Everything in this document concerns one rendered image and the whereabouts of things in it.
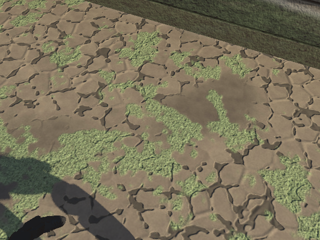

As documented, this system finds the robot left hand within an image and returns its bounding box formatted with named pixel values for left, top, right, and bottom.
left=8, top=215, right=66, bottom=240

